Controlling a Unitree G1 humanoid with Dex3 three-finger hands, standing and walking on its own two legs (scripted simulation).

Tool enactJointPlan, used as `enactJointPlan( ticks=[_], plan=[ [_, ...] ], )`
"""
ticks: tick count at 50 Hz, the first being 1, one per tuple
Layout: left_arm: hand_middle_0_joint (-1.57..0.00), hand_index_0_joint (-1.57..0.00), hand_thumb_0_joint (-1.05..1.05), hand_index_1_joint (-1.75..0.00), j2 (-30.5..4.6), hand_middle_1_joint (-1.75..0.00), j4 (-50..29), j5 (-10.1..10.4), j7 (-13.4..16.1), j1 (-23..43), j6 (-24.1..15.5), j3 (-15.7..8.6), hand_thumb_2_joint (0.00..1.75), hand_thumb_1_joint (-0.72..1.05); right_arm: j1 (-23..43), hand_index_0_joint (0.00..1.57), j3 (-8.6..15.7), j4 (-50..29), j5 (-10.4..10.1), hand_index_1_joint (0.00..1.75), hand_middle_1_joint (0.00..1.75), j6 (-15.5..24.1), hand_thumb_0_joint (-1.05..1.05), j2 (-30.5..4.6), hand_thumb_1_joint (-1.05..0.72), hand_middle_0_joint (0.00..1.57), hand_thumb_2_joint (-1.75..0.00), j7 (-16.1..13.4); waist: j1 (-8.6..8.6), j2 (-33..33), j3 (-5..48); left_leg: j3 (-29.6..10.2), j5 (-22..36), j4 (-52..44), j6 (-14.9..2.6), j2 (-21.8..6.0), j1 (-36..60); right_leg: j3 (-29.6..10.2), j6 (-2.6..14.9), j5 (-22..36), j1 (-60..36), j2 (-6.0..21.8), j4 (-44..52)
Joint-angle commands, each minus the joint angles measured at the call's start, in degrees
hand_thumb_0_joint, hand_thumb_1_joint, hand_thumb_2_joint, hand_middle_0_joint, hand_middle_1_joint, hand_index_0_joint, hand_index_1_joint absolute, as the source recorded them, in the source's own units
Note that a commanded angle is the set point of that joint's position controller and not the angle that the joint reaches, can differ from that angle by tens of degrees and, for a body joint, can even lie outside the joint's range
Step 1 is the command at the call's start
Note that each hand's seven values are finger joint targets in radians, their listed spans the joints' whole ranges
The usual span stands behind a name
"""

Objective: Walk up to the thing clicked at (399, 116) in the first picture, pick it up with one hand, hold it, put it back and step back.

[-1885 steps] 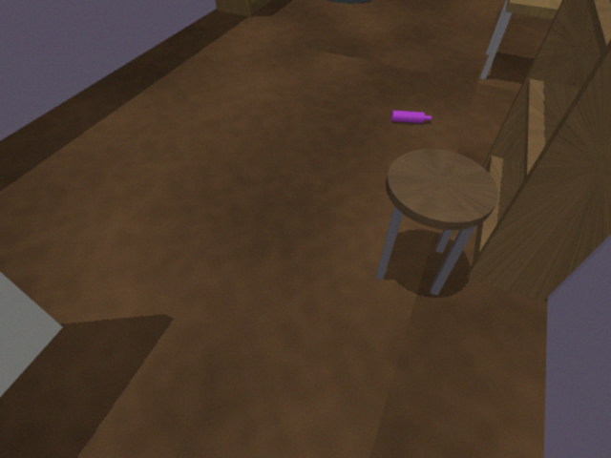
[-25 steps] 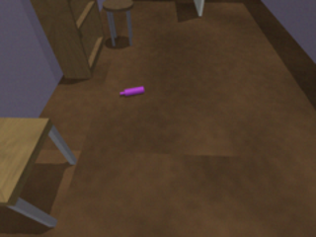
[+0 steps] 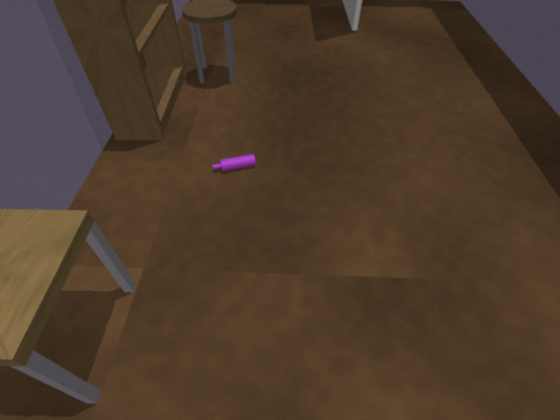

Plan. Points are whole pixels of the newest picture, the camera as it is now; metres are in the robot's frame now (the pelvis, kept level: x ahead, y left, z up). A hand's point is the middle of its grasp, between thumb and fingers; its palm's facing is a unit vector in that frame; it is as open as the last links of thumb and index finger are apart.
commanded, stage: stand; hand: left
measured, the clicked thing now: (233, 163) +1.43 +0.23 -0.75
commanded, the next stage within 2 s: walk up in 0.22 s
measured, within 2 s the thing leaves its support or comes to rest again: neither
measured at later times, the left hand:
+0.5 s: hand out of the picture +0.13 +0.25 -0.14, palm faces -0.08 -0.91 -0.42, open 7.4 cm
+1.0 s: hand (154, 335) +0.30 +0.25 -0.19, palm faces -0.04 -0.95 -0.32, open 7.4 cm
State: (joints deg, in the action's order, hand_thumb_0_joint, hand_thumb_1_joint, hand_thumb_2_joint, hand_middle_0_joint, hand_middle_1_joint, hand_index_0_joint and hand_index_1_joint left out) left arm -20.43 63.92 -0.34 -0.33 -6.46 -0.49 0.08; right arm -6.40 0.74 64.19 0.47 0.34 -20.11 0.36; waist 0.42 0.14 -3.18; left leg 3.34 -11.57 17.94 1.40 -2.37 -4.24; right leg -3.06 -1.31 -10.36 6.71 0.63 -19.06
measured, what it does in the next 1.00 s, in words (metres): walks ahead: right foot, then left foot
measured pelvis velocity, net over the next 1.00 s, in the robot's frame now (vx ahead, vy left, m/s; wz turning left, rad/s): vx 0.25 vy -0.02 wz -0.01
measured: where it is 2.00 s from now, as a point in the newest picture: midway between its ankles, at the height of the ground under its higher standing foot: (293, 285)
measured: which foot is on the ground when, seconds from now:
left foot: down 0.00-0.48, up 0.50-0.88, down 0.90-1.00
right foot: down 0.00-0.28, up 0.30-0.46, down 0.48-0.94, up 0.96-1.00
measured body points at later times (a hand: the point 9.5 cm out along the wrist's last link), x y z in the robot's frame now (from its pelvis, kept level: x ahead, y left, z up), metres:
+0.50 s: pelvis +0.05 -0.05 -0.02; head +0.05 -0.06 +0.43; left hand +0.14 +0.30 -0.12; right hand +0.06 -0.39 -0.15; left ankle -0.02 +0.12 -0.74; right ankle +0.10 -0.17 -0.75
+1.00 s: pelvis +0.25 -0.02 -0.03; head +0.28 +0.01 +0.42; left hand +0.30 +0.30 -0.16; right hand +0.35 -0.35 -0.11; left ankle +0.35 +0.09 -0.75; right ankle +0.14 -0.17 -0.68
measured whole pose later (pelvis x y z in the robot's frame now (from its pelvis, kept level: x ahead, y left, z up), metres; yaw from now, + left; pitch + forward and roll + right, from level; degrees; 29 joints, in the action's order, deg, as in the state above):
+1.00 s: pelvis +0.25 -0.02 -0.03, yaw +0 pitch -3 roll -1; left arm -24.4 53.2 -0.1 -2.6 -16.2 -2.4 -2.9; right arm -12.2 5.0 49.8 1.1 4.6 -22.5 4.2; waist 0.0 2.3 -6.4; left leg 4.0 -11.5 37.0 -1.8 -3.2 -22.4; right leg -2.2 2.4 -26.7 12.8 0.5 -60.1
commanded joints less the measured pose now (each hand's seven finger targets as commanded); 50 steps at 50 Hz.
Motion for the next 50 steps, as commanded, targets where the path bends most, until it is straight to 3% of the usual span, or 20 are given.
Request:
enactJointPlan(
  ticks=[1, 10, 11, 12, 15, 22, 23, 24, 25, 26, 29, 31, 36, 40, 43, 44, 45, 46, 47, 50],
  plan=[
    [-0.2, -0.2, 0.0, -0.3, -12.4, -0.3, -3.21, -0.22, 0.97, 1.39, -1.16, -2.35, 0.9, 0.9, 1.47, 0.2, 2.25, -3.34, 0.03, 0.3, 0.3, 0.96, 0.0, -11.97, -0.9, 0.2, -0.9, -0.65, 0.07, -0.19, 5.08, -4.14, 7.7, -2.44, -2.16, -6.09, 2.17, -3.73, 2.62, 12.52, 0.53, 6.43, 1.87],
    [-0.2, -0.2, 0.0, -0.3, -12.1, -0.3, -3.11, -0.03, 0.95, 1.35, -1.13, -2.26, 0.9, 0.9, 1.64, 0.2, 2.16, -3.13, 0.09, 0.3, 0.3, 1.0, 0.0, -12.15, -0.9, 0.2, -0.9, -0.59, -0.09, -0.51, 3.62, -4.4, 5.93, -2.89, -1.92, -5.92, 1.11, -3.52, 2.33, 10.07, 0.98, 6.13, 2.55],
    [-0.2, -0.2, 0.0, -0.3, -16.97, -0.3, -6.78, -1.38, -0.88, -0.87, -1.63, -5.9, 0.9, 0.9, -2.19, 0.2, 5.9, -6.48, 1.18, 0.3, 0.3, 2.21, 0.0, -17.51, -0.9, 0.2, -0.9, 0.63, 0.33, 0.19, 9.97, -5.31, -21.97, 1.29, -6.29, -5.19, 4.88, -3.12, 4.12, -19.2, 3.05, 2.37, -2.47],
    [-0.2, -0.2, 0.0, -0.3, -16.44, -0.3, -6.8, -2.1, -1.64, 0.87, -1.48, -6.11, 0.9, 0.9, -4.29, 0.2, 6.96, -5.47, 1.61, 0.3, 0.3, 2.42, 0.0, -18.74, -0.9, 0.2, -0.9, 1.15, 1.63, -2.5, 5.96, -8.82, -33.19, -0.93, -8.16, -7.72, 4.66, -2.06, 4.31, -26.43, 12.26, 2.0, -6.75],
    [-0.2, -0.2, 0.0, -0.3, -13.6, -0.3, -11.64, -2.29, -2.92, 8.29, -1.68, -6.07, 0.9, 0.9, -7.47, 0.2, 9.0, -7.15, 1.96, 0.3, 0.3, 3.35, 0.0, -21.06, -0.9, 0.2, -0.9, 1.36, 4.68, -8.53, -6.69, -23.98, -29.21, -12.51, -16.06, -23.26, 5.53, -0.17, 2.35, -17.21, 33.23, 3.34, -25.76],
    [-0.2, -0.2, 0.0, -0.3, -13.64, -0.3, -8.52, -1.74, -4.72, -8.34, -2.44, -7.51, 0.9, 0.9, 3.55, 0.2, 8.19, -14.11, 2.29, 0.3, 0.3, 2.92, 0.0, -17.79, -0.9, 0.2, -0.9, 2.32, -4.98, -7.83, 0.59, -1.3, -22.6, 1.58, -9.24, -9.83, -12.67, 8.47, 1.32, -2.22, -0.63, 0.99, -10.71],
    [-0.2, -0.2, 0.0, -0.3, -16.16, -0.3, -6.53, -1.93, -3.96, -14.17, -2.97, -8.64, 0.9, 0.9, 1.48, 0.2, 7.27, -14.34, 2.3, 0.3, 0.3, 2.61, 0.0, -15.16, -0.9, 0.2, -0.9, 2.23, -6.85, 0.43, 3.82, 1.22, -23.6, 13.84, -7.47, -6.76, -20.19, 6.72, 1.54, -4.33, -12.12, -0.35, -10.3],
    [-0.2, -0.2, 0.0, -0.3, -20.73, -0.3, -5.93, -2.45, -2.82, -20.48, -3.59, -10.29, 0.9, 0.9, -0.1, 0.2, 5.62, -14.95, 2.19, 0.3, 0.3, 2.49, 0.0, -10.6, -0.9, 0.2, -0.9, 2.26, -10.3, 16.52, 5.34, 5.75, -26.7, 33.29, -5.74, -0.29, -30.79, -3.66, 3.7, -19.71, -19.26, 4.64, -1.9],
    [-0.2, -0.2, 0.0, -0.3, -25.21, -0.3, -9.03, -2.76, -2.15, -19.18, -4.17, -10.97, 0.9, 0.9, -0.09, 0.2, 4.84, -16.85, 0.88, 0.3, 0.3, 2.28, 0.0, -9.6, -0.9, 0.2, -0.9, 2.49, -9.58, 19.34, 3.64, -3.03, -24.22, 46.12, -3.4, 5.53, -37.13, -33.98, 10.0, -41.33, -11.88, 19.93, 13.69],
    [-0.2, -0.2, 0.0, -0.3, -25.67, -0.3, -11.56, -1.76, -2.16, -12.28, -4.2, -10.01, 0.9, 0.9, 0.72, 0.2, 6.43, -15.99, 0.99, 0.3, 0.3, 1.85, 0.0, -14.79, -0.9, 0.2, -0.9, 2.26, -6.95, 8.37, -1.58, -10.97, -18.62, 47.82, -3.03, 0.66, -33.55, -37.84, 13.13, -46.66, -1.92, 23.52, 16.0],
    [-0.2, -0.2, 0.0, -0.3, -19.98, -0.3, -14.0, -0.67, -1.65, -3.51, -4.59, -8.57, 0.9, 0.9, -7.48, 0.2, 6.74, -11.84, -0.3, 0.3, 0.3, 2.45, 0.0, -17.23, -0.9, 0.2, -0.9, 2.62, -0.77, 6.17, -4.39, -11.68, -8.07, 43.89, -2.96, -2.66, -30.07, -18.68, 10.65, -30.22, 2.42, 16.0, 12.39],
    [-0.2, -0.2, 0.0, -0.3, -17.97, -0.3, -13.87, -0.37, -1.79, -5.57, -5.05, -7.89, 0.9, 0.9, -9.94, 0.2, 6.72, -10.87, 0.08, 0.3, 0.3, 2.4, 0.0, -16.12, -0.9, 0.2, -0.9, 3.22, -0.86, 5.93, -3.05, -10.43, -4.98, 40.11, -2.07, -2.19, -26.39, -11.17, 10.69, -20.79, 3.53, 13.92, 11.73],
    [-0.2, -0.2, 0.0, -0.3, -19.51, -0.3, -15.74, -0.63, -1.63, -6.02, -5.92, -8.79, 0.9, 0.9, -6.59, 0.2, 6.87, -14.1, 0.92, 0.3, 0.3, 2.39, 0.0, -15.36, -0.9, 0.2, -0.9, 4.44, -1.57, 5.02, -4.55, -9.38, -2.19, 28.37, -0.45, -3.66, -30.03, -6.64, 13.65, -17.89, -0.13, 15.73, 11.68],
    [-0.2, -0.2, 0.0, -0.3, -19.16, -0.3, -16.03, -0.77, -1.86, -8.38, -5.76, -8.61, 0.9, 0.9, -1.03, 0.2, 6.71, -16.81, 1.23, 0.3, 0.3, 3.11, 0.0, -14.35, -0.9, 0.2, -0.9, 5.06, -3.67, 4.15, -4.07, -3.08, 1.93, 18.05, -1.59, -4.36, -25.08, -0.05, 12.25, -6.74, -1.21, 13.47, 7.19],
    [-0.2, -0.2, 0.0, -0.3, -19.48, -0.3, -16.42, -0.73, -1.96, -8.1, -5.15, -8.02, 0.9, 0.9, -4.02, 0.2, 7.02, -16.6, 1.25, 0.3, 0.3, 3.69, 0.0, -13.78, -0.9, 0.2, -0.9, 4.71, -1.23, 3.98, -1.57, 1.47, 2.65, 14.28, -2.96, -1.87, -13.89, 3.06, 11.03, 5.95, 1.75, 12.8, -0.66],
    [-0.2, -0.2, 0.0, -0.3, -18.76, -0.3, -16.98, -0.7, -1.91, -7.27, -5.01, -7.53, 0.9, 0.9, -9.78, 0.2, 7.82, -14.95, 1.46, 0.3, 0.3, 3.95, 0.0, -14.98, -0.9, 0.2, -0.9, 4.2, 2.16, 0.83, 1.17, 2.75, 2.29, 13.05, -3.78, 0.05, -4.73, 5.07, 10.17, 12.32, 4.84, 11.08, -9.59],
    [-0.2, -0.2, 0.0, -0.3, -15.96, -0.3, -17.24, -0.6, -1.76, -9.74, -4.74, -6.49, 0.9, 0.9, -18.0, 0.2, 8.98, -12.71, 1.88, 0.3, 0.3, 4.35, 0.0, -17.72, -0.9, 0.2, -0.9, 3.49, 5.5, -7.0, 5.96, 1.93, -3.04, 11.82, -5.99, 1.1, 7.09, 8.21, 8.6, 14.91, 10.1, 6.99, -25.38],
    [-0.2, -0.2, 0.0, -0.3, -11.6, -0.3, -18.02, 0.37, -1.61, -12.33, -4.53, -5.29, 0.9, 0.9, -24.4, 0.2, 10.63, -12.67, 2.67, 0.3, 0.3, 4.67, 0.0, -22.65, -0.9, 0.2, -0.9, 2.5, 7.71, -19.54, 9.97, -20.07, -12.78, 5.5, -10.59, -11.63, 15.94, 9.82, 4.89, 0.69, 23.31, -0.21, -44.39],
    [-0.2, -0.2, 0.0, -0.3, -14.32, -0.3, -18.07, 0.8, -1.2, -11.96, -4.51, -6.27, 0.9, 0.9, -23.25, 0.2, 11.03, -14.61, 0.54, 0.3, 0.3, 4.84, 0.0, -25.44, -0.9, 0.2, -0.9, 2.45, 7.16, -17.56, 12.06, -43.7, -18.0, -4.98, -16.06, -21.18, 15.53, 0.3, 4.95, -20.42, 29.46, -5.34, -50.24],
    [-0.2, -0.2, 0.0, -0.3, -17.0, -0.3, -15.42, 1.19, -1.12, -12.8, -4.16, -5.88, 0.9, 0.9, -11.86, 0.2, 8.82, -18.19, -0.67, 0.3, 0.3, 4.69, 0.0, -20.4, -0.9, 0.2, -0.9, 1.61, 1.08, -5.61, 4.02, -24.22, -15.08, -3.23, -14.5, -18.05, 2.22, -4.58, 4.33, -11.52, 29.03, 2.52, -51.1]
  ],
)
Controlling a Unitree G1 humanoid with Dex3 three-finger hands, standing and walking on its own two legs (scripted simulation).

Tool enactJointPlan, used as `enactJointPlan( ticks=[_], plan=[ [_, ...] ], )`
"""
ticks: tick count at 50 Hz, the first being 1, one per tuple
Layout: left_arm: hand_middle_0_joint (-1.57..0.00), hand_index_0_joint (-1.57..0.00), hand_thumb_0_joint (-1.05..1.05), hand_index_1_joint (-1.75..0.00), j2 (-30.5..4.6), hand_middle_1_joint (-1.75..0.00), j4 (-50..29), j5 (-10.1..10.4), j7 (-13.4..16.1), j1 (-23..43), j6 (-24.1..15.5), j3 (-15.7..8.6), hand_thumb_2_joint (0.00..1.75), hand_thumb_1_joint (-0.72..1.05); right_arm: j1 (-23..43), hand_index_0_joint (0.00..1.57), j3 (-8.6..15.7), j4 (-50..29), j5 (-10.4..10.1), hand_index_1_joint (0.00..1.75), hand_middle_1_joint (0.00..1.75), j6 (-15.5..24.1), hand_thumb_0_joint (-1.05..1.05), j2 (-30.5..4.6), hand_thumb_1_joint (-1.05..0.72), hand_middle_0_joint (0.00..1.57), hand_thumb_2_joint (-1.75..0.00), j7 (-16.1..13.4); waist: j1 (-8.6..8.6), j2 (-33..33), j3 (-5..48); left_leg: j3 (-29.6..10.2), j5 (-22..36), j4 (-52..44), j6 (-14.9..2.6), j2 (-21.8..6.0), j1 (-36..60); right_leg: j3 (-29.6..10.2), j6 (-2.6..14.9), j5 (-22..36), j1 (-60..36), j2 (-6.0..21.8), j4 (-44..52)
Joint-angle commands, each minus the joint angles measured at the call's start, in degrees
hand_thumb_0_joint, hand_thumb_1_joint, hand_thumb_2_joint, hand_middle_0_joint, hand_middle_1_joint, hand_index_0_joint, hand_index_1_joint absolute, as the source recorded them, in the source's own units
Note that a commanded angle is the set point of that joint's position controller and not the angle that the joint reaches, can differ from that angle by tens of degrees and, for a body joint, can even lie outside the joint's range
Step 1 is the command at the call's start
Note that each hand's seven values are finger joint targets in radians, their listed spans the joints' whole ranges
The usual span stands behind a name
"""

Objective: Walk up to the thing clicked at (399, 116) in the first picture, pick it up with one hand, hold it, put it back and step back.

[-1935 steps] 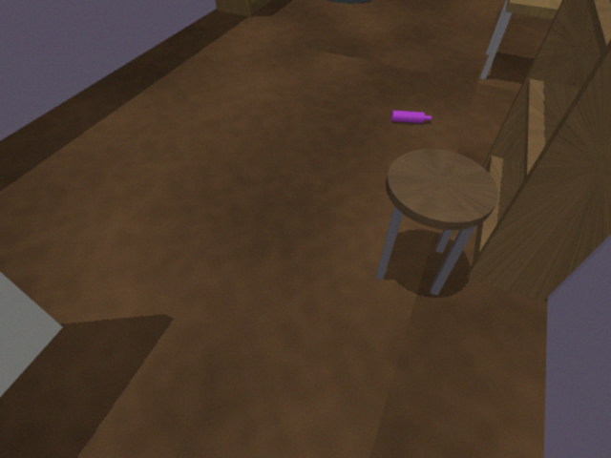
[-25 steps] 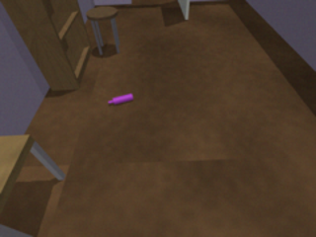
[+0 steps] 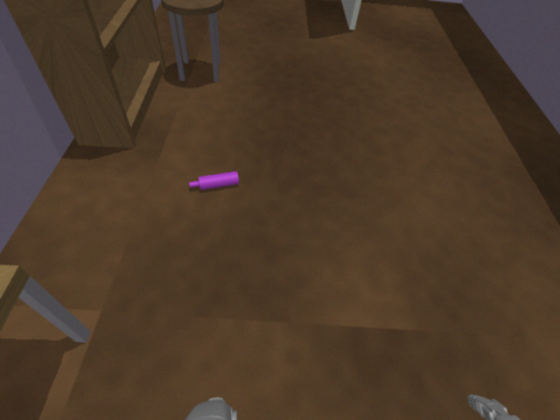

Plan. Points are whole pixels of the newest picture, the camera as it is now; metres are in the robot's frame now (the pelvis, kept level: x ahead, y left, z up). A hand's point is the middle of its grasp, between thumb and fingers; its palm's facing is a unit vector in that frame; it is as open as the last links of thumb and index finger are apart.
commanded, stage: walk up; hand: left
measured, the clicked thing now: (213, 181) +1.18 +0.26 -0.72
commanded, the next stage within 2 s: none
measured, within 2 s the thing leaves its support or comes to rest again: neither
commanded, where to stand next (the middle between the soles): +0.75 -0.04 m, yaw -1 degrees
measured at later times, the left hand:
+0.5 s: hand (152, 291) +0.33 +0.23 -0.10, palm faces -0.03 -0.92 -0.40, open 7.4 cm
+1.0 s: hand (156, 225) +0.50 +0.26 -0.13, palm faces -0.11 -0.94 -0.32, open 7.4 cm
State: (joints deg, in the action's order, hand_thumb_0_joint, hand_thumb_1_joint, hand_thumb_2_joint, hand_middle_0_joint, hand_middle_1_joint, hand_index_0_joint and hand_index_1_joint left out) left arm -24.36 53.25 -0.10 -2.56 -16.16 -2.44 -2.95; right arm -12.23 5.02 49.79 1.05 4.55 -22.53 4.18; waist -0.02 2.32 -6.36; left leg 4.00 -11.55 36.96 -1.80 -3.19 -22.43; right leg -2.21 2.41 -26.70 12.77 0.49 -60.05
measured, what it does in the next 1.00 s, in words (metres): walks ahead: right foot, then left foot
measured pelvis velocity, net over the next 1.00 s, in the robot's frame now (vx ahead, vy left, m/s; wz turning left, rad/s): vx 0.43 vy -0.01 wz -0.05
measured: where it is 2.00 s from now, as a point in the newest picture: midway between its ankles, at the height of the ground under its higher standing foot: (276, 271)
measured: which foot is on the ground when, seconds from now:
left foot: down 0.00-0.38, up 0.40-0.74, down 0.76-1.00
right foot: up 0.00-0.34, down 0.36-0.78, up 0.80-1.00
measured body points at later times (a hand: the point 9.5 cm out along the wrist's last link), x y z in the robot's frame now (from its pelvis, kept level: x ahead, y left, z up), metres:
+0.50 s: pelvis +0.23 -0.04 +0.01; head +0.25 -0.07 +0.46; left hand +0.33 +0.27 -0.08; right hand +0.27 -0.37 -0.12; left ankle +0.18 +0.10 -0.65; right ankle +0.28 -0.16 -0.72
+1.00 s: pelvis +0.43 -0.01 +0.02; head +0.45 +0.01 +0.47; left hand +0.50 +0.31 -0.11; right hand +0.48 -0.34 -0.07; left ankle +0.46 +0.09 -0.72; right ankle +0.48 -0.17 -0.67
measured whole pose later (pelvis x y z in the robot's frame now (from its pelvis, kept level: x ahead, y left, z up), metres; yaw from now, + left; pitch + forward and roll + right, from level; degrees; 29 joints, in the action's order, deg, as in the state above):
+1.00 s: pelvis +0.43 -0.01 +0.02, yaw -3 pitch -2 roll +0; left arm -25.3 51.1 -0.4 -3.8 -17.0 -2.3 -2.8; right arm -17.5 2.8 47.7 0.5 5.2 -23.0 2.7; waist 0.6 3.3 -4.8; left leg 6.6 -13.7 28.6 -2.3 -2.1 -12.7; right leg 0.1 0.5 -19.2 27.5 4.2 -53.1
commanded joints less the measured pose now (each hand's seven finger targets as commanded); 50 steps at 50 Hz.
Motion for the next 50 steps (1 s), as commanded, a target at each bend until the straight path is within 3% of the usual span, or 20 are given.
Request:
enactJointPlan(
  ticks=[1, 2, 4, 8, 13, 15, 17, 18, 19, 20, 22, 25, 29, 33, 37, 38, 39, 40, 44, 50],
  plan=[
    [-0.2, -0.2, 0.0, -0.3, -12.71, -0.3, -3.88, 0.74, 0.67, -4.52, -2.13, -2.79, 0.9, 0.9, -4.96, 0.2, 3.92, -4.11, -1.28, 0.3, 0.3, 0.78, 0.0, -16.22, -0.9, 0.2, -0.9, -2.21, 0.61, -8.64, 5.4, -19.01, -10.82, -22.66, -10.01, -15.53, 16.13, -4.36, 0.08, 6.21, 20.93, 4.22, -5.83],
    [-0.2, -0.2, 0.0, -0.3, -12.09, -0.3, -3.18, 0.47, 0.18, -4.62, -1.84, -2.79, 0.9, 0.9, -4.52, 0.2, 3.28, -3.96, -1.21, 0.3, 0.3, 1.11, 0.0, -15.28, -0.9, 0.2, -0.9, -2.11, 0.12, -8.9, 3.73, -13.81, -7.24, -23.63, -8.44, -13.15, 10.9, -3.92, -0.72, 8.19, 17.15, 4.35, -2.16],
    [-0.2, -0.2, 0.0, -0.3, -10.74, -0.3, -3.3, -0.04, -0.78, -4.3, -1.47, -2.83, 0.9, 0.9, -4.6, 0.2, 3.3, -4.75, -0.62, 0.3, 0.3, 1.55, 0.0, -15.77, -0.9, 0.2, -0.9, -1.97, 0.39, -10.55, 3.26, -10.52, -4.99, -24.67, -9.55, -12.57, 10.95, -1.3, -2.28, 9.88, 16.41, 4.68, 3.27],
    [-0.2, -0.2, 0.0, -0.3, -10.23, -0.3, -5.61, -1.05, -2.02, 2.26, -1.35, -3.03, 0.9, 0.9, -5.37, 0.2, 3.56, -5.56, -0.61, 0.3, 0.3, 1.86, 0.0, -17.06, -0.9, 0.2, -0.9, -1.68, 2.07, -10.89, 1.28, -8.96, -9.84, -26.39, -11.95, -13.97, 11.64, 1.97, -2.99, 13.41, 18.56, 6.66, 14.63],
    [-0.2, -0.2, 0.0, -0.3, -9.34, -0.3, -5.97, -0.89, -2.67, 5.46, -1.94, -3.46, 0.9, 0.9, -5.29, 0.2, 3.21, -6.08, -0.71, 0.3, 0.3, 1.47, 0.0, -16.56, -0.9, 0.2, -0.9, -1.46, 1.85, -9.64, 2.5, -4.9, -5.12, -21.99, -9.01, -11.22, 12.34, 5.33, -1.49, 19.94, 11.35, 4.01, 25.51],
    [-0.2, -0.2, 0.0, -0.3, -9.54, -0.3, -5.31, -1.07, -2.3, 3.86, -2.34, -3.86, 0.9, 0.9, -4.7, 0.2, 3.22, -6.49, -0.7, 0.3, 0.3, 1.01, 0.0, -16.66, -0.9, 0.2, -0.9, -1.76, 0.13, -8.09, 4.2, -4.7, -0.29, -16.4, -8.45, -12.14, 10.97, 6.47, -0.88, 18.31, 4.59, 2.97, 27.35],
    [-0.2, -0.2, 0.0, -0.3, -12.4, -0.3, -3.06, -1.17, -1.21, -3.84, -3.36, -5.2, 0.9, 0.9, -7.12, 0.2, 1.6, -6.63, -0.56, 0.3, 0.3, 0.71, 0.0, -12.73, -0.9, 0.2, -0.9, -2.04, -3.7, 1.57, 9.77, 0.57, 8.5, 2.71, -5.22, -6.67, 6.9, 5.59, 0.81, 13.92, -10.7, 1.1, 31.78],
    [-0.2, -0.2, 0.0, -0.3, -16.69, -0.3, -2.71, -1.49, -0.32, -10.37, -3.77, -6.73, 0.9, 0.9, -8.8, 0.2, 0.25, -7.65, -0.77, 0.3, 0.3, 0.84, 0.0, -9.31, -0.9, 0.2, -0.9, -2.13, -6.6, 12.73, 13.29, 2.98, 0.19, 20.06, -2.65, -1.84, -1.07, -10.05, 3.54, 4.09, -17.37, 11.53, 36.78],
    [-0.2, -0.2, 0.0, -0.3, -20.81, -0.3, -3.96, -0.81, 0.17, -9.76, -3.93, -7.07, 0.9, 0.9, -9.55, 0.2, 0.12, -7.74, -1.3, 0.3, 0.3, 0.45, 0.0, -9.63, -0.9, 0.2, -0.9, -2.22, -5.7, 15.42, 10.59, 0.14, -17.66, 28.61, -0.5, 4.86, -14.78, -33.86, 9.27, 0.97, -20.84, 23.27, 46.35],
    [-0.2, -0.2, 0.0, -0.3, -20.42, -0.3, -4.76, 0.07, 0.25, -7.56, -3.61, -6.54, 0.9, 0.9, -6.83, 0.2, 1.28, -6.47, -0.8, 0.3, 0.3, -0.09, 0.0, -14.21, -0.9, 0.2, -0.9, -2.94, -5.69, 7.07, 8.22, -5.93, -18.27, 32.39, -0.46, 1.49, -14.79, -34.4, 12.68, 3.69, -15.91, 24.45, 45.09],
    [-0.2, -0.2, 0.0, -0.3, -16.4, -0.3, -5.51, 0.76, 0.84, -3.61, -3.34, -5.57, 0.9, 0.9, -7.19, 0.2, 1.17, -4.54, -1.98, 0.3, 0.3, -0.18, 0.0, -13.78, -0.9, 0.2, -0.9, -2.76, -3.33, 4.97, 5.1, -8.87, -11.92, 30.71, -0.87, -0.54, -13.35, -19.59, 11.04, 15.28, -10.65, 18.4, 43.26],
    [-0.2, -0.2, 0.0, -0.3, -13.96, -0.3, -7.22, 0.25, 0.76, -0.24, -3.58, -4.56, 0.9, 0.9, -10.2, 0.2, 1.31, -2.41, -1.18, 0.3, 0.3, -0.62, 0.0, -13.25, -0.9, 0.2, -0.9, -1.69, -0.38, 7.15, 4.06, -6.42, -8.3, 22.35, 0.52, -2.06, -8.17, -8.65, 10.46, 18.16, -3.71, 14.28, 44.64],
    [-0.2, -0.2, 0.0, -0.3, -14.65, -0.3, -8.73, -0.52, 0.62, -1.04, -3.93, -4.93, 0.9, 0.9, -5.71, 0.2, 1.35, -3.53, -0.03, 0.3, 0.3, -0.7, 0.0, -11.47, -0.9, 0.2, -0.9, -0.59, -1.58, 6.41, 3.33, -3.64, -5.15, 9.25, 2.1, -3.19, -7.46, -4.96, 11.66, 13.18, -2.15, 14.57, 45.33],
    [-0.2, -0.2, 0.0, -0.3, -14.91, -0.3, -9.63, -0.61, 0.15, -0.9, -3.64, -4.67, 0.9, 0.9, -1.66, 0.2, 1.67, -4.63, 0.03, 0.3, 0.3, 0.19, 0.0, -10.79, -0.9, 0.2, -0.9, -0.23, -2.36, 4.99, 3.53, -0.91, -0.21, -0.24, 1.58, -1.73, -0.94, -2.74, 10.17, 12.31, 0.17, 13.92, 42.55],
    [-0.2, -0.2, 0.0, -0.3, -12.57, -0.3, -10.28, -0.8, 0.2, 0.34, -2.99, -3.19, 0.9, 0.9, -11.02, 0.2, 3.19, -1.47, 0.29, 0.3, 0.3, 1.12, 0.0, -13.4, -0.9, 0.2, -0.9, -1.09, 4.24, -2.94, 7.66, 1.28, -0.77, -5.31, -0.69, 1.86, 20.35, 1.82, 6.19, 19.76, 9.04, 10.43, 25.38],
    [-0.2, -0.2, 0.0, -0.3, -9.19, -0.3, -10.43, -0.32, 0.39, -2.15, -2.86, -1.94, 0.9, 0.9, -16.53, 0.2, 4.41, -0.52, 0.85, 0.3, 0.3, 1.63, 0.0, -17.37, -0.9, 0.2, -0.9, -1.8, 6.62, -14.6, 10.71, -10.56, -11.47, -12.47, -3.82, -5.33, 27.81, 6.3, 3.55, 18.05, 15.68, 5.29, 7.31],
    [-0.2, -0.2, 0.0, -0.3, -7.82, -0.3, -10.36, 0.37, 0.51, -3.54, -2.46, -1.96, 0.9, 0.9, -17.75, 0.2, 5.41, -2.15, 0.68, 0.3, 0.3, 1.88, 0.0, -22.08, -0.9, 0.2, -0.9, -2.15, 6.24, -20.78, 10.35, -40.05, -20.77, -23.7, -9.18, -20.35, 30.88, 5.21, 0.53, -2.2, 28.33, -3.66, -3.34],
    [-0.2, -0.2, 0.0, -0.3, -13.67, -0.3, -9.07, -0.34, 1.48, -1.8, -2.05, -3.1, 0.9, 0.9, -14.87, 0.2, 5.66, -2.97, -1.19, 0.3, 0.3, 1.57, 0.0, -22.44, -0.9, 0.2, -0.9, -2.11, 5.77, -12.73, 9.29, -42.93, -19.78, -23.23, -14.2, -23.28, 26.22, -1.88, 1.1, -4.53, 27.4, 0.42, -8.38],
    [-0.2, -0.2, 0.0, -0.3, -12.35, -0.3, -4.94, 0.33, 0.71, -5.92, -1.57, -2.7, 0.9, 0.9, -6.74, 0.2, 2.6, -4.65, -1.31, 0.3, 0.3, 1.65, 0.0, -15.85, -0.9, 0.2, -0.9, -2.79, 0.27, -10.23, 3.12, -15.81, -3.28, -22.21, -9.11, -14.12, 12.25, -1.99, -0.2, 6.6, 20.19, 5.27, -1.3],
    [-0.2, -0.2, 0.0, -0.3, -10.29, -0.3, -6.55, -1.05, -1.21, -0.12, -1.2, -3.04, 0.9, 0.9, -7.97, 0.2, 2.88, -5.68, -0.56, 0.3, 0.3, 1.69, 0.0, -16.86, -0.9, 0.2, -0.9, -2.3, 2.13, -10.86, 3.09, -10.54, -5.26, -22.69, -12.08, -13.12, 12.42, 2.69, -2.33, 10.36, 17.41, 6.06, 13.72]
  ],
)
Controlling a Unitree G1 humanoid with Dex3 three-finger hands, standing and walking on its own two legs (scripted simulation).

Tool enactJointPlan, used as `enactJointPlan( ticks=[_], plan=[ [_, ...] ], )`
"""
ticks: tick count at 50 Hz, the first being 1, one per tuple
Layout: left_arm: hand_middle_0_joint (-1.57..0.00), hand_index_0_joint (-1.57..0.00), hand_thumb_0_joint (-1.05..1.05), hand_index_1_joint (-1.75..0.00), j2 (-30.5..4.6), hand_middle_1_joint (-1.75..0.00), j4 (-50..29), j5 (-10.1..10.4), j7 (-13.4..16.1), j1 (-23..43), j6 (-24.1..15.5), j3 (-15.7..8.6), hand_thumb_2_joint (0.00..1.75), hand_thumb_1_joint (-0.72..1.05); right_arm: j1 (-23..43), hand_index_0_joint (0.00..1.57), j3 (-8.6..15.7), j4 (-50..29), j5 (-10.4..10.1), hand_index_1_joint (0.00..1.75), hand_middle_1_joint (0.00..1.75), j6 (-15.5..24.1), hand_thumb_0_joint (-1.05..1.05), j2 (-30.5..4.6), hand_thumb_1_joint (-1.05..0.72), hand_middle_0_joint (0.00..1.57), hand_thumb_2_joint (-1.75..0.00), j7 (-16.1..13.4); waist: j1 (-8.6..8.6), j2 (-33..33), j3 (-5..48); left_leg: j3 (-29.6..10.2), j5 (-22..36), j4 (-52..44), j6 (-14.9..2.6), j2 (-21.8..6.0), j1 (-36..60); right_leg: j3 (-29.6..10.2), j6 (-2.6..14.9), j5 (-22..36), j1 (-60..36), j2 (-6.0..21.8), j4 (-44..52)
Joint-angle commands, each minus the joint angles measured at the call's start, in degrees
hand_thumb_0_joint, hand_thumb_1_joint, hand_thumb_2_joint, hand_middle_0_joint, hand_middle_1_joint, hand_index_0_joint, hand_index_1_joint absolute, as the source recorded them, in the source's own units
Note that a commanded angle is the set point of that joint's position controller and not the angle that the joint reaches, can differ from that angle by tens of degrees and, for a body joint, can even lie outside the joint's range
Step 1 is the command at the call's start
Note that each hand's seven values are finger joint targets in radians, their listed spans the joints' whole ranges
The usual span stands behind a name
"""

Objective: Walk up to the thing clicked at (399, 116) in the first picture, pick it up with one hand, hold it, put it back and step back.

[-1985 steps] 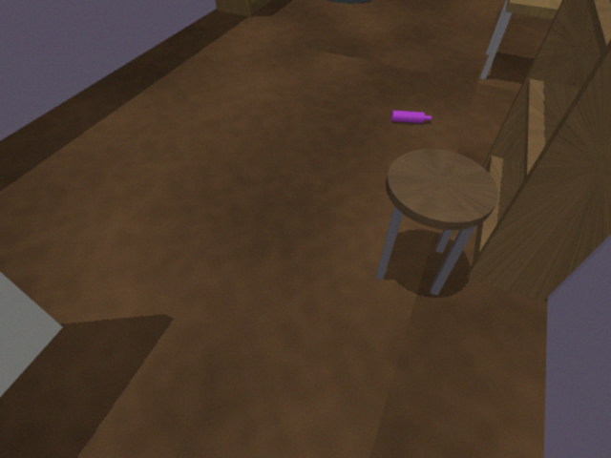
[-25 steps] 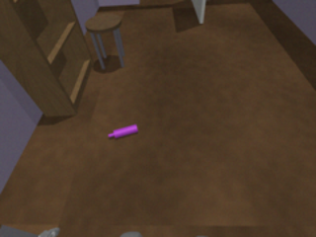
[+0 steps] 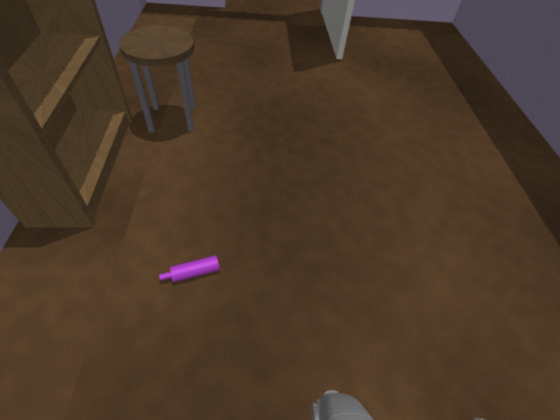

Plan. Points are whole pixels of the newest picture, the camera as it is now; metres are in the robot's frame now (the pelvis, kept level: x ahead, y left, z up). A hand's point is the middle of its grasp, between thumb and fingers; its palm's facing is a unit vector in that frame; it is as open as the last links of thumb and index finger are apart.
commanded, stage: walk up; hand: left
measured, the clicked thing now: (189, 269) +0.73 +0.30 -0.74
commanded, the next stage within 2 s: none
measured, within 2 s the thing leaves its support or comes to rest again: neither
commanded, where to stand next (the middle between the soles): +0.32 -0.01 m, yaw +2 degrees
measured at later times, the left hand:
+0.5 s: hand (118, 370) +0.22 +0.26 -0.14, palm faces +0.00 -0.93 -0.37, open 7.4 cm
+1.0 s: hand (132, 324) +0.30 +0.27 -0.17, palm faces -0.02 -0.93 -0.37, open 7.4 cm
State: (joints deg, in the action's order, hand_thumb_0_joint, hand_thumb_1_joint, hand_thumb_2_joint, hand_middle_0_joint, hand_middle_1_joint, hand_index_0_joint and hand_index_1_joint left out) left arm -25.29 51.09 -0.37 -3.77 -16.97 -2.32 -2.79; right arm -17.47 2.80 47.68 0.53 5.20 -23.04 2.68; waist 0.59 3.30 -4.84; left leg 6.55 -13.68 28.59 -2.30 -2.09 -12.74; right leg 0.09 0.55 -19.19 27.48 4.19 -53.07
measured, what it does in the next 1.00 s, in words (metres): walks ahead: right foot, then left foot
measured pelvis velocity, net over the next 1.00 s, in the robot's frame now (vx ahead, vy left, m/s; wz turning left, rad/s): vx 0.25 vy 0.00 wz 0.00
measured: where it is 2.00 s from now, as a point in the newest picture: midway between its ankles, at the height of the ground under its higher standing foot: (269, 395)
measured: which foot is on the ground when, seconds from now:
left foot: down 0.00-0.20, up 0.22-0.52, down 0.54-1.00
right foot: up 0.00-0.16, down 0.18-0.58, up 0.60-0.88, down 0.90-1.00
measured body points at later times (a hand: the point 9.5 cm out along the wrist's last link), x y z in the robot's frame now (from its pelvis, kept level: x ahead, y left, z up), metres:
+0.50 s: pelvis +0.17 -0.02 -0.01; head +0.19 -0.02 +0.44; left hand +0.22 +0.31 -0.11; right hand +0.25 -0.33 -0.12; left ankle +0.27 +0.12 -0.72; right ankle +0.17 -0.15 -0.74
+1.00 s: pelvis +0.25 +0.00 -0.02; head +0.27 +0.00 +0.43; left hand +0.31 +0.31 -0.14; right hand +0.34 -0.31 -0.13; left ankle +0.29 +0.11 -0.74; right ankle +0.29 -0.14 -0.74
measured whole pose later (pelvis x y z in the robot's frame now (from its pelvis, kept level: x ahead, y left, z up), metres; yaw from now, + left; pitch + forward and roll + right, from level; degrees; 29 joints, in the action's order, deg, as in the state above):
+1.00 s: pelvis +0.25 +0.00 -0.02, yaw +0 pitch -3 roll +0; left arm -22.2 57.2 -0.4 -0.8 -11.6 -0.5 -1.3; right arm -9.9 0.5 53.6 -0.6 0.9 -21.9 0.2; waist -0.3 -0.2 -5.9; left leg 3.7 -17.6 39.1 -0.7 -2.4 -18.8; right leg 0.8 -1.1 -16.2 18.3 2.1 -37.5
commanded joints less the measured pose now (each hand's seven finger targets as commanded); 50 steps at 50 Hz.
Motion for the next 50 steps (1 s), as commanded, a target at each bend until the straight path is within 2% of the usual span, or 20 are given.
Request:
enactJointPlan(
  ticks=[1, 6, 8, 9, 10, 11, 14, 16, 21, 26, 27, 28, 29, 30, 35, 41, 44, 46, 47, 50],
  plan=[
    [-0.2, -0.2, 0.0, -0.3, -9.09, -0.3, -4.79, -0.73, -0.12, 1.85, -1.4, -3.26, 0.9, 0.9, -2.5, 0.2, 5.23, -3.71, -0.13, 0.3, 0.3, 0.99, 0.0, -16.76, -0.9, 0.2, -0.9, -0.73, 1.63, -12.15, 1.21, -12.74, -4.25, -14.3, -11.19, -14.2, 2.07, 0.9, -0.15, 4.35, 1.64, 2.1, 9.66],
    [-0.2, -0.2, 0.0, -0.3, -8.1, -0.3, -3.8, -0.7, 0.03, 1.23, -2.39, -3.58, 0.9, 0.9, -0.85, 0.2, 4.72, -4.51, -0.32, 0.3, 0.3, 0.0, 0.0, -16.09, -0.9, 0.2, -0.9, -0.52, -0.14, -10.42, 2.98, -7.85, 6.24, -4.39, -8.11, -11.36, -0.02, 5.6, 0.84, 8.9, -9.62, -2.53, 20.96],
    [-0.2, -0.2, 0.0, -0.3, -10.22, -0.3, -1.7, -0.7, 0.99, -5.1, -3.11, -4.73, 0.9, 0.9, -1.78, 0.2, 3.32, -5.28, -0.68, 0.3, 0.3, -0.37, 0.0, -12.67, -0.9, 0.2, -0.9, -0.69, -3.71, -3.51, 6.51, -5.88, 6.9, 7.53, -4.92, -8.58, -6.64, 3.24, 2.45, 7.7, -24.38, -3.54, 24.21],
    [-0.2, -0.2, 0.0, -0.3, -14.26, -0.3, -1.42, -0.98, 1.68, -10.01, -3.7, -6.08, 0.9, 0.9, -3.36, 0.2, 1.97, -6.02, -0.89, 0.3, 0.3, -0.21, 0.0, -8.88, -0.9, 0.2, -0.9, -0.79, -5.95, 9.3, 9.73, -1.33, 0.76, 24.58, -2.31, -3.04, -12.9, -12.02, 5.43, -0.45, -30.59, 7.06, 31.86],
    [-0.2, -0.2, 0.0, -0.3, -18.75, -0.3, -2.98, -0.53, 2.18, -9.68, -4.06, -6.62, 0.9, 0.9, -3.51, 0.2, 1.44, -6.3, -0.8, 0.3, 0.3, -0.79, 0.0, -8.29, -0.9, 0.2, -0.9, -0.91, -5.59, 13.18, 7.32, -2.23, -16.02, 33.39, 0.14, 3.6, -25.28, -34.18, 10.96, -7.14, -32.61, 19.22, 39.99],
    [-0.2, -0.2, 0.0, -0.3, -19.05, -0.3, -3.43, 0.16, 2.05, -7.5, -3.67, -6.25, 0.9, 0.9, -1.17, 0.2, 3.07, -5.01, -0.07, 0.3, 0.3, -1.59, 0.0, -13.36, -0.9, 0.2, -0.9, -1.68, -5.38, 6.29, 4.18, -8.6, -18.05, 36.97, 0.0, -0.05, -24.39, -35.81, 14.69, -9.61, -25.71, 21.12, 39.04],
    [-0.2, -0.2, 0.0, -0.3, -14.11, -0.3, -5.03, 0.71, 2.59, -1.25, -3.31, -4.85, 0.9, 0.9, -4.06, 0.2, 3.18, -1.63, -1.05, 0.3, 0.3, -1.63, 0.0, -13.59, -0.9, 0.2, -0.9, -1.15, -1.83, 4.56, 1.84, -10.27, -9.75, 32.24, 0.35, -3.22, -22.66, -17.61, 11.9, -1.73, -21.98, 12.55, 37.84],
    [-0.2, -0.2, 0.0, -0.3, -13.41, -0.3, -5.57, 0.33, 2.4, -0.74, -3.48, -4.57, 0.9, 0.9, -5.36, 0.2, 3.26, -0.38, -0.36, 0.3, 0.3, -1.67, 0.0, -12.86, -0.9, 0.2, -0.9, -0.43, -1.18, 6.8, 2.09, -8.21, -7.62, 27.37, 1.24, -3.27, -18.76, -11.17, 12.24, 5.61, -18.2, 10.74, 37.54],
    [-0.2, -0.2, 0.0, -0.3, -14.05, -0.3, -7.13, -0.31, 2.02, -1.53, -3.5, -4.81, 0.9, 0.9, -0.11, 0.2, 3.47, -1.71, 0.62, 0.3, 0.3, -1.39, 0.0, -11.01, -0.9, 0.2, -0.9, 0.67, -2.71, 6.28, 1.25, -5.43, -3.13, 14.41, 2.31, -3.45, -14.71, -8.02, 13.18, 1.55, -14.61, 11.37, 37.51],
    [-0.2, -0.2, 0.0, -0.3, -11.48, -0.3, -7.92, 0.11, 2.29, 2.31, -1.99, -2.79, 0.9, 0.9, -3.64, 0.2, 3.88, 1.06, 0.62, 0.3, 0.3, -0.18, 0.0, -10.48, -0.9, 0.2, -0.9, -0.53, 1.23, 0.4, 3.92, -1.5, 4.85, 3.18, 1.68, 1.15, 3.92, -1.52, 9.02, 7.3, -4.91, 7.88, 23.64],
    [-0.2, -0.2, 0.0, -0.3, -8.96, -0.3, -7.92, 0.11, 2.43, 1.51, -1.64, -1.65, 0.9, 0.9, -6.18, 0.2, 4.26, 1.8, 0.67, 0.3, 0.3, 0.07, 0.0, -11.78, -0.9, 0.2, -0.9, -1.19, 2.66, -4.08, 6.08, -3.41, 2.22, 1.01, 0.39, 0.74, 9.39, 0.71, 6.8, 7.59, -2.43, 5.84, 16.45],
    [-0.2, -0.2, 0.0, -0.3, -5.47, -0.3, -8.31, 0.35, 2.4, -0.08, -1.39, -0.61, 0.9, 0.9, -8.73, 0.2, 5.53, 1.62, 1.15, 0.3, 0.3, 0.32, 0.0, -16.93, -0.9, 0.2, -0.9, -1.7, 3.5, -17.62, 7.54, -20.97, -1.45, -6.42, -3.36, -11.17, 12.58, 5.19, 3.1, 1.99, 3.69, -0.13, 0.96],
    [-0.2, -0.2, 0.0, -0.3, -7.96, -0.3, -7.05, 0.54, 3.15, -2.57, -0.56, -1.55, 0.9, 0.9, -8.5, 0.2, 6.24, -0.02, 0.37, 0.3, 0.3, 0.28, 0.0, -21.11, -0.9, 0.2, -0.9, -1.81, 3.01, -17.64, 7.03, -39.53, -6.59, -13.63, -9.78, -21.69, 10.93, 2.05, 1.94, -13.13, 8.35, -5.14, -5.45],
    [-0.2, -0.2, 0.0, -0.3, -11.61, -0.3, -5.29, 0.04, 3.79, -1.47, -0.01, -2.28, 0.9, 0.9, -6.68, 0.2, 6.36, -0.09, -0.44, 0.3, 0.3, -0.03, 0.0, -20.43, -0.9, 0.2, -0.9, -1.88, 2.36, -11.81, 4.18, -39.52, -5.71, -12.57, -12.41, -22.17, 5.87, -3.02, 2.21, -14.18, 6.85, -2.62, -10.65],
    [-0.2, -0.2, 0.0, -0.3, -9.51, -0.3, -1.13, 0.25, 3.4, -4.86, 0.61, -2.04, 0.9, 0.9, 0.64, 0.2, 3.76, -1.48, -0.09, 0.3, 0.3, -0.21, 0.0, -14.62, -0.9, 0.2, -0.9, -2.93, -1.12, -12.22, 4.62, -16.47, 11.89, -8.15, -8.43, -12.76, 0.66, -2.75, 1.04, -4.5, 0.11, 0.06, -2.66],
    [-0.2, -0.2, 0.0, -0.3, -7.02, -0.3, 1.01, 0.23, 3.88, -1.65, 1.05, -1.81, 0.9, 0.9, 4.66, 0.2, 2.58, -1.57, -0.06, 0.3, 0.3, -1.5, 0.0, -14.14, -0.9, 0.2, -0.9, -3.14, -0.99, -13.25, 6.67, -12.81, 19.58, -1.73, -8.94, -13.31, -4.41, 1.74, 0.28, 0.35, -10.48, -1.68, 11.21],
    [-0.2, -0.2, 0.0, -0.3, -7.74, -0.3, 2.46, -0.2, 4.15, -1.12, 0.55, -2.0, 0.9, 0.9, 7.82, 0.2, 1.19, -1.21, -0.99, 0.3, 0.3, -2.6, 0.0, -11.76, -0.9, 0.2, -0.9, -3.02, -2.88, -8.89, 7.34, -11.35, 7.44, 2.96, -4.45, -10.26, -9.14, 0.58, 1.85, 7.3, -18.3, -2.05, 22.55],
    [-0.2, -0.2, 0.0, -0.3, -11.66, -0.3, 1.24, -0.92, 4.38, 3.86, -0.47, -2.49, 0.9, 0.9, 5.45, 0.2, -0.18, -0.2, -1.34, 0.3, 0.3, -2.97, 0.0, -7.87, -0.9, 0.2, -0.9, -2.93, -0.14, 1.47, 6.03, -7.97, -3.26, 8.79, 0.3, -4.75, -12.34, -16.62, 5.68, 8.89, -16.7, 9.67, 30.72],
    [-0.2, -0.2, 0.0, -0.3, -13.59, -0.3, 1.32, -0.22, 4.16, 8.15, -0.27, -2.12, 0.9, 0.9, 6.09, 0.2, 0.42, 1.72, -1.49, 0.3, 0.3, -3.44, 0.0, -9.33, -0.9, 0.2, -0.9, -3.23, 0.85, 3.64, 4.29, -5.44, -11.56, 10.1, 0.99, -0.1, -4.2, -18.83, 10.3, 6.21, -5.97, 13.34, 32.54],
    [-0.2, -0.2, 0.0, -0.3, -9.89, -0.3, 2.41, -0.02, 3.93, 11.18, 0.04, -0.4, 0.9, 0.9, 7.29, 0.2, 0.74, 5.35, -1.34, 0.3, 0.3, -2.98, 0.0, -11.32, -0.9, 0.2, -0.9, -2.88, 1.23, 1.25, 5.38, -8.33, -2.82, 1.34, -0.12, -3.99, 2.71, -8.17, 3.76, 6.61, -5.07, 5.8, 28.62]
  ],
)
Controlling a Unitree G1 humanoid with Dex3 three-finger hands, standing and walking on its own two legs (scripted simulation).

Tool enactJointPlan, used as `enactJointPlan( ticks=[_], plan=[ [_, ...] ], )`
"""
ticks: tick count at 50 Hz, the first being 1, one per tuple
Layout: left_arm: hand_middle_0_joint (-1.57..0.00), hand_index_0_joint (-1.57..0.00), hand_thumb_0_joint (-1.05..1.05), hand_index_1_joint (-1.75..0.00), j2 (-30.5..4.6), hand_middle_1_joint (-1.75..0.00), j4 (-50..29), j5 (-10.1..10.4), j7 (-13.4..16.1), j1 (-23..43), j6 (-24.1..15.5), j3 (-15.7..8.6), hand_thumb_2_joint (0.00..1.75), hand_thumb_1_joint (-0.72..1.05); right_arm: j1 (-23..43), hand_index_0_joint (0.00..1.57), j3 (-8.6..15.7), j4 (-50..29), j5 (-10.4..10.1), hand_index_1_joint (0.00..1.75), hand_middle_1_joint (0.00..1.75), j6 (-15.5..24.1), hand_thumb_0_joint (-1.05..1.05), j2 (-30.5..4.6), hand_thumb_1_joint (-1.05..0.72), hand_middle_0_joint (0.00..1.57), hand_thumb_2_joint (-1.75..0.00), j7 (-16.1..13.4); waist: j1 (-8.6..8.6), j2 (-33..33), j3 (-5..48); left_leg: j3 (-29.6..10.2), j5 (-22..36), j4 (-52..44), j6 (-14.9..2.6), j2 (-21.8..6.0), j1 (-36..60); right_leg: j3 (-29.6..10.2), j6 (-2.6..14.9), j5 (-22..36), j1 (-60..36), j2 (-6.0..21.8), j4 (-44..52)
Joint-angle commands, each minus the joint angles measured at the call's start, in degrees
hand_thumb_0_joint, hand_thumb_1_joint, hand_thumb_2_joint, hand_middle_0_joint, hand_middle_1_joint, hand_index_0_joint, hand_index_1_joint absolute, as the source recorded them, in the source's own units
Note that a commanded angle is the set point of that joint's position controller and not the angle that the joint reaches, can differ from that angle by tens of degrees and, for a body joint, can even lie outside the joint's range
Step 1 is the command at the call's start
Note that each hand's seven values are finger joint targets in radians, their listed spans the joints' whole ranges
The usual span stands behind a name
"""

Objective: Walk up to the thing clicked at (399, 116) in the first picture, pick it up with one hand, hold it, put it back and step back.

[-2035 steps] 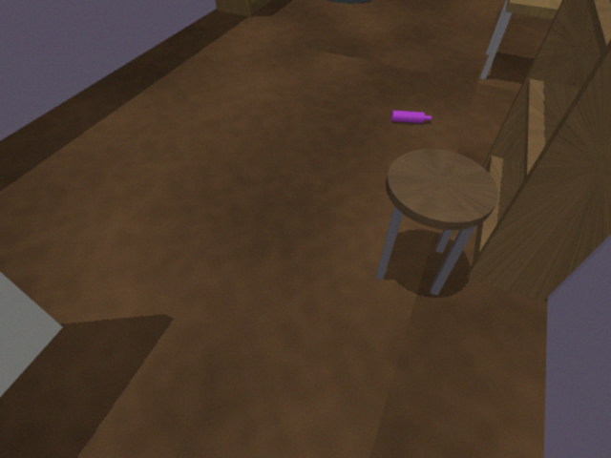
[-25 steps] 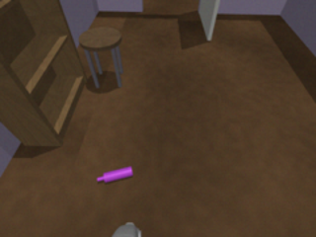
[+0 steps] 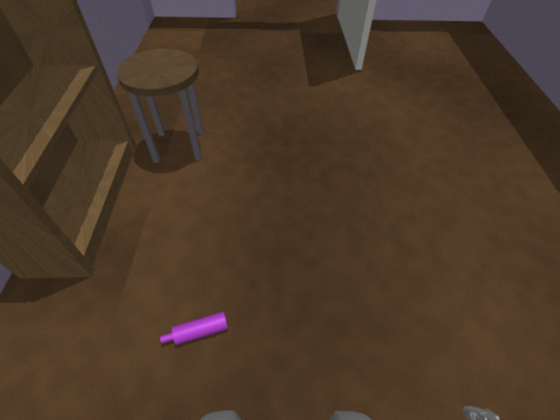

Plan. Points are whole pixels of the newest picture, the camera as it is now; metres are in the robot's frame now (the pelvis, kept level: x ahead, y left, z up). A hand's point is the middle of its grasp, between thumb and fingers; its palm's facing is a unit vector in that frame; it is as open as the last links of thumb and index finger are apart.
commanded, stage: walk up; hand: left
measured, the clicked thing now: (194, 329) +0.49 +0.30 -0.72
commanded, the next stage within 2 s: stand in 1.16 s
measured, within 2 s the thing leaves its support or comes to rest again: neither
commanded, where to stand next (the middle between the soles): +0.08 -0.01 m, yaw +2 degrees
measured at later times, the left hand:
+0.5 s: hand out of the picture +0.12 +0.24 -0.13, palm faces -0.01 -0.95 -0.31, open 7.4 cm
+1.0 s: hand out of the picture +0.10 +0.24 -0.13, palm faces +0.01 -0.95 -0.32, open 7.4 cm
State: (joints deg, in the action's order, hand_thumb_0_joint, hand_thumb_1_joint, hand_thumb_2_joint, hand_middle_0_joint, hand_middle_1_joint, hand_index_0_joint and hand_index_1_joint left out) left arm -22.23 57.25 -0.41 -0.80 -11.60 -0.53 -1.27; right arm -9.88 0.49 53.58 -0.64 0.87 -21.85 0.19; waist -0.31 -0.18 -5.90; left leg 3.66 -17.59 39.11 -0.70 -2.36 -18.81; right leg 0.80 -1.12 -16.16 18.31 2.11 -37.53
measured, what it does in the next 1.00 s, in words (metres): stands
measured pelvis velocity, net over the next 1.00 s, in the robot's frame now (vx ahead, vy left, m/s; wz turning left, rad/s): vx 0.03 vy -0.01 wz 0.01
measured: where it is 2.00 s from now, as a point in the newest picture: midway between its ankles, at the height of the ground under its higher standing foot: outside the picture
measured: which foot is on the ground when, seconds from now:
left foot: down 0.00-1.00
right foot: down 0.00-1.00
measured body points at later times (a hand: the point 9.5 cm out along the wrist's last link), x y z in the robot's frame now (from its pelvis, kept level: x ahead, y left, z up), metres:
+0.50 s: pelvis +0.02 -0.01 +0.03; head +0.02 -0.01 +0.48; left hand +0.12 +0.29 -0.11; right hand +0.10 -0.32 -0.10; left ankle +0.04 +0.11 -0.72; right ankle +0.04 -0.14 -0.72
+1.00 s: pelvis +0.03 -0.01 +0.03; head +0.04 -0.01 +0.48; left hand +0.10 +0.29 -0.11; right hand +0.11 -0.31 -0.11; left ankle +0.04 +0.11 -0.72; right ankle +0.04 -0.14 -0.72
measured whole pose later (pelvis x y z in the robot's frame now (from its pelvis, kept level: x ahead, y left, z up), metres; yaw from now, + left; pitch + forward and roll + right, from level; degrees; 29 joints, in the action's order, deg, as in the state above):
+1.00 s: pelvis +0.03 -0.01 +0.03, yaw +0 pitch -2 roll +0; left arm -19.4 67.7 -0.2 -1.1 -4.7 -0.1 -1.1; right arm -4.6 0.2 67.2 0.3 1.1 -19.7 0.5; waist -0.1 -0.3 -3.0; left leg 3.3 -8.9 18.4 0.9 -2.3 -7.5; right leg 1.8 -0.7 -8.8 7.4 1.3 -18.2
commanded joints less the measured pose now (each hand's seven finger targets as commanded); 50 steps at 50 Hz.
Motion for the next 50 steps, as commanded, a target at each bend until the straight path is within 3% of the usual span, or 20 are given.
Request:
enactJointPlan(
  ticks=[1, 2, 4, 7, 10, 17, 23, 26, 35, 50],
  plan=[
    [-0.2, -0.2, 0.0, -0.3, -12.0, -0.3, -2.67, 0.27, 0.87, 4.88, -1.64, -1.67, 0.9, 0.9, 1.05, 0.2, 2.83, 0.08, 0.01, 0.3, 0.3, 1.53, 0.0, -12.73, -0.9, 0.2, -0.9, -0.2, 1.07, 4.6, 6.54, -7.93, 2.15, -11.55, -2.3, -5.35, 8.08, -7.58, 4.22, 2.77, 2.7, 5.99, 12.28],
    [-0.2, -0.2, 0.0, -0.3, -11.81, -0.3, -1.86, 0.29, 0.76, 4.86, -1.54, -1.65, 0.9, 0.9, 2.23, 0.2, 2.51, 0.68, 0.09, 0.3, 0.3, 1.64, 0.0, -12.96, -0.9, 0.2, -0.9, -0.04, 0.47, 5.05, 6.65, -9.01, 1.44, -12.89, -2.81, -6.26, 5.56, -6.48, 3.62, 1.16, -0.55, 4.88, 12.96],
    [-0.2, -0.2, 0.0, -0.3, -11.54, -0.3, -0.55, 0.4, 0.76, 5.71, -1.54, -1.52, 0.9, 0.9, 3.6, 0.2, 1.88, 2.41, 0.14, 0.3, 0.3, 1.69, 0.0, -12.1, -0.9, 0.2, -0.9, 0.06, 0.09, 4.76, 6.35, -7.61, 2.67, -14.48, -1.98, -5.37, 5.14, -7.42, 3.93, 2.3, -3.07, 5.56, 14.42],
    [-0.2, -0.2, 0.0, -0.3, -10.91, -0.3, 0.81, 0.85, 0.71, 7.13, -1.4, -1.35, 0.9, 0.9, 4.45, 0.2, 1.51, 4.94, 0.36, 0.3, 0.3, 2.07, 0.0, -12.13, -0.9, 0.2, -0.9, -0.09, -0.11, 0.75, 7.96, -7.53, 6.92, -17.47, -1.3, -5.74, 6.79, -6.33, 3.68, 7.27, -6.61, 5.58, 14.07],
    [-0.2, -0.2, 0.0, -0.3, -10.53, -0.3, 2.49, 0.84, 0.7, 7.84, -1.29, -1.23, 0.9, 0.9, 6.32, 0.2, 1.34, 6.31, 0.37, 0.3, 0.3, 2.18, 0.0, -11.64, -0.9, 0.2, -0.9, -0.2, -0.47, 1.06, 9.01, -7.12, 10.68, -18.76, -1.27, -6.08, 8.29, -5.42, 3.14, 10.91, -9.08, 5.55, 15.51],
    [-0.2, -0.2, 0.0, -0.3, -9.73, -0.3, 5.08, 0.64, 0.59, 10.33, -0.95, -0.99, 0.9, 0.9, 8.25, 0.2, 1.27, 9.04, 0.69, 0.3, 0.3, 1.85, 0.0, -10.84, -0.9, 0.2, -0.9, -0.15, -0.28, -0.08, 8.11, -6.6, 10.23, -22.32, -0.45, -6.14, 10.61, -5.08, 2.38, 9.47, -9.72, 5.62, 19.85],
    [-0.2, -0.2, 0.0, -0.3, -9.62, -0.3, 6.09, 0.27, 0.46, 11.16, -0.83, -1.12, 0.9, 0.9, 8.68, 0.2, 1.48, 10.01, 1.0, 0.3, 0.3, 1.63, 0.0, -10.92, -0.9, 0.2, -0.9, -0.14, 0.15, -0.39, 6.82, -6.6, 5.27, -24.27, -0.23, -6.0, 10.27, -5.19, 2.23, 5.55, -9.1, 5.49, 22.41],
    [-0.2, -0.2, 0.0, -0.3, -9.62, -0.3, 6.49, 0.18, 0.45, 10.92, -1.01, -1.28, 0.9, 0.9, 8.74, 0.2, 1.43, 10.12, 0.89, 0.3, 0.3, 1.65, 0.0, -10.67, -0.9, 0.2, -0.9, -0.13, 0.15, 0.14, 8.26, -6.05, 8.41, -23.47, -0.2, -5.97, 12.22, -5.31, 2.14, 7.52, -9.48, 5.73, 22.75],
    [-0.2, -0.2, 0.0, -0.3, -9.52, -0.3, 6.92, 0.15, 0.44, 10.77, -0.8, -1.49, 0.9, 0.9, 8.15, 0.2, 1.51, 10.44, 1.07, 0.3, 0.3, 1.47, 0.0, -10.69, -0.9, 0.2, -0.9, -0.24, 0.41, -0.12, 7.24, -6.19, 6.86, -24.38, -0.02, -5.91, 11.63, -5.28, 1.97, 7.08, -9.17, 5.65, 23.32],
    [-0.2, -0.2, 0.0, -0.3, -8.98, -0.3, 6.65, 0.05, 0.76, 10.14, -0.88, -1.71, 0.9, 0.9, 7.39, 0.2, 1.93, 10.49, 0.97, 0.3, 0.3, 1.22, 0.0, -10.23, -0.9, 0.2, -0.9, -0.48, 0.6, 0.65, 9.12, -5.87, 13.41, -23.63, 0.08, -6.12, 13.77, -4.48, 1.74, 12.53, -11.55, 5.88, 22.51]
  ],
)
